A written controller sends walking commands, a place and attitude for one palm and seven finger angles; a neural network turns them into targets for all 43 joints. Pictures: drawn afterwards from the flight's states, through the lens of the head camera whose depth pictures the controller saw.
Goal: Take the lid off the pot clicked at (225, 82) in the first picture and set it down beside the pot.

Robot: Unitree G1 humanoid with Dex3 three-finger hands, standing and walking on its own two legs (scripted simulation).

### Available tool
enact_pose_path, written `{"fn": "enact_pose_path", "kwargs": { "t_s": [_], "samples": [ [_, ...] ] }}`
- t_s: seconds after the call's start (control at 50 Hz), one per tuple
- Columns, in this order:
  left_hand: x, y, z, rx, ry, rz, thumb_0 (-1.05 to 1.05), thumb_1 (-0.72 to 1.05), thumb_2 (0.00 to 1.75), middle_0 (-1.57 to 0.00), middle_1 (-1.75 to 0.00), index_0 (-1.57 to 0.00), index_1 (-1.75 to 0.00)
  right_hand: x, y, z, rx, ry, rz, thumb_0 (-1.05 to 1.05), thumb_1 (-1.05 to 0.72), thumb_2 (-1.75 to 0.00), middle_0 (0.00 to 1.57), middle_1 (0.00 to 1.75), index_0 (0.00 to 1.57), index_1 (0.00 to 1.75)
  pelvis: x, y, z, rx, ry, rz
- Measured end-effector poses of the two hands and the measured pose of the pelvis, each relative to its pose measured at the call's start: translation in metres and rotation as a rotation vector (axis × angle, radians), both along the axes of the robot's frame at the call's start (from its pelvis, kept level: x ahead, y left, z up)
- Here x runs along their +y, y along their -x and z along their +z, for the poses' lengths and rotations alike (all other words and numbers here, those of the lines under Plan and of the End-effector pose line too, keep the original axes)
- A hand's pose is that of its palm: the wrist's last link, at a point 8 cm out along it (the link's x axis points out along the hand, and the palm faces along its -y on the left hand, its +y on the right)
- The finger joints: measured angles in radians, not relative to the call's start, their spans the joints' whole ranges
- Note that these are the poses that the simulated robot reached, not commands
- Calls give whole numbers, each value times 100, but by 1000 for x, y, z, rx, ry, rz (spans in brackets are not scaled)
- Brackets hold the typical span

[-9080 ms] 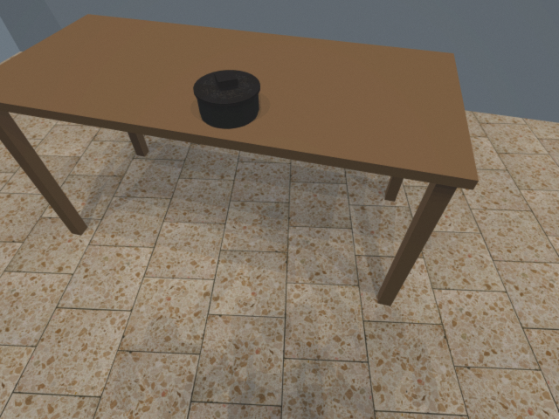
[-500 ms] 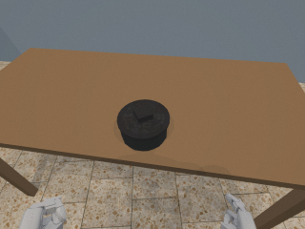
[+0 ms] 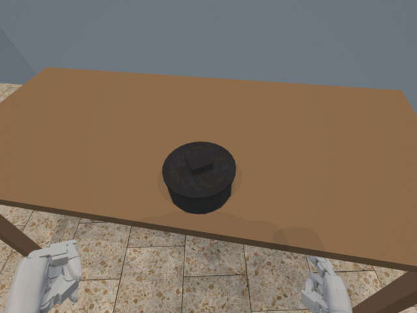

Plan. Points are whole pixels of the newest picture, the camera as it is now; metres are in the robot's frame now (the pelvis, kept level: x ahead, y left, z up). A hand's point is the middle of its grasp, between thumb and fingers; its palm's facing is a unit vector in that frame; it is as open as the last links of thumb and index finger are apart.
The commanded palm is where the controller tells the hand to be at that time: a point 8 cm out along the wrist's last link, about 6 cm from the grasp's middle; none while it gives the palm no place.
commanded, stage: raise the hand higher, near the body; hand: left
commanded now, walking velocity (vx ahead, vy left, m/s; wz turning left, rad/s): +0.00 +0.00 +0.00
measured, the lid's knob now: (198, 161) +0.43 +0.09 +0.04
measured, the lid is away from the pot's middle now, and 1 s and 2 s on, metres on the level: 0.00 0.00 0.00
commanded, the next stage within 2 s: reach forward and open the fingers in 0.16 s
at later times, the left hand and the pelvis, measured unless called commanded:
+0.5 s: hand (63, 261) +0.16 +0.26 +0.08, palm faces -0.05 -0.19 -0.98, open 2.9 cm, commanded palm +0.15 +0.26 +0.14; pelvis -0.02 +0.00 +0.00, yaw -1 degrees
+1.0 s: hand (67, 241) +0.19 +0.26 +0.09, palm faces -0.24 -0.08 -0.97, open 7.2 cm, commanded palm +0.19 +0.26 +0.16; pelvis -0.04 +0.01 +0.00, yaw +1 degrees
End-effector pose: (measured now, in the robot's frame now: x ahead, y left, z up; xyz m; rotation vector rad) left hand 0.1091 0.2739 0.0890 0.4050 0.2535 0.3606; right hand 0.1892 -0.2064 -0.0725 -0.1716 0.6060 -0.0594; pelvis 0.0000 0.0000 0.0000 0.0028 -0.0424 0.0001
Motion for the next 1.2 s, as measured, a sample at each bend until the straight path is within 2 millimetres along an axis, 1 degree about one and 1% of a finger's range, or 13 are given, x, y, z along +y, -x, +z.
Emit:
{"fn": "enact_pose_path", "kwargs": {
  "t_s": [0.28,0.36,0.42,0.5,0.56,0.72,0.8,0.86,0.94,1.0,1.06,1.16,1.2],
  "samples": [
    [-2,-19,34,-151,-51,-43,1,89,90,-130,-150,-130,-149,-4,3,1,6,9,4,2,-90,-90,20,30,21,30,-2,2,1,-10,1,-5],
    [-9,-29,50,-46,-442,-142,1,88,90,-129,-148,-129,-148,-7,3,-3,52,27,45,2,-90,-90,20,30,21,30,-3,6,-2,30,1,-5],
    [-13,-34,53,50,-691,-217,1,84,91,-127,-145,-127,-144,-11,3,-9,97,15,48,2,-90,-90,20,30,21,30,-3,11,-4,53,0,-18],
    [-10,-36,50,207,-925,-311,1,76,94,-124,-135,-124,-135,-15,4,-17,148,-2,46,2,-90,-90,20,30,21,30,-3,17,-5,67,0,-21],
    [-8,-38,54,273,-1015,-360,1,67,98,-121,-125,-121,-125,-15,5,-21,163,-14,44,2,-90,-90,20,30,20,30,-2,19,-4,68,2,-11],
    [-10,-52,50,371,-996,-521,0,44,110,-113,-98,-112,-98,-13,12,-22,160,-26,28,2,-90,-90,20,30,20,30,-1,25,-1,51,5,14],
    [-17,-60,65,300,-1051,-605,0,32,115,-108,-84,-108,-84,-12,19,-18,153,-13,23,2,-90,-90,20,30,20,30,1,29,0,43,8,15],
    [-9,-64,71,273,-1060,-591,0,23,118,-104,-73,-104,-73,-12,25,-18,165,-23,14,2,-90,-90,20,30,20,30,3,32,1,39,10,11],
    [4,-71,61,305,-1003,-547,0,12,121,-99,-59,-99,-59,-11,36,-21,198,-24,12,2,-90,-90,20,30,20,30,8,38,2,36,12,12],
    [-7,-75,60,267,-1002,-597,0,4,123,-96,-49,-95,-48,-9,42,-21,206,-8,14,2,-90,-90,20,30,20,30,12,41,3,34,12,13],
    [-14,-78,70,203,-1072,-651,0,-4,125,-92,-38,-91,-38,-5,45,-21,211,-1,12,2,-90,-90,20,30,20,30,16,42,3,30,12,11],
    [15,-95,74,235,-1058,-536,0,-17,129,-86,-22,-86,-22,4,48,-21,227,-32,9,2,-90,-90,20,30,20,30,19,46,3,23,12,8],
    [15,-99,73,241,-1018,-517,0,-20,130,-85,-18,-84,-18,7,48,-20,219,-41,17,2,-90,-90,20,30,20,30,22,47,3,24,11,9]
  ]
}}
